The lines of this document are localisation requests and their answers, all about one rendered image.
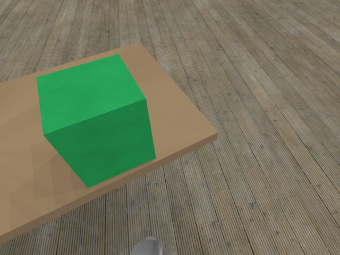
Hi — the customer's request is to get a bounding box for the table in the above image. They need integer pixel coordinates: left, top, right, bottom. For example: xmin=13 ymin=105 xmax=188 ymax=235
xmin=0 ymin=42 xmax=218 ymax=245

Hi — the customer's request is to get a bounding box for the left robot thigh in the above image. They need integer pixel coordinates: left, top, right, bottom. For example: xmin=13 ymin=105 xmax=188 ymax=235
xmin=130 ymin=240 xmax=164 ymax=255

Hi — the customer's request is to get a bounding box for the carton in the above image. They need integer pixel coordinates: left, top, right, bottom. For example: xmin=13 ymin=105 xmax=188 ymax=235
xmin=37 ymin=54 xmax=156 ymax=188

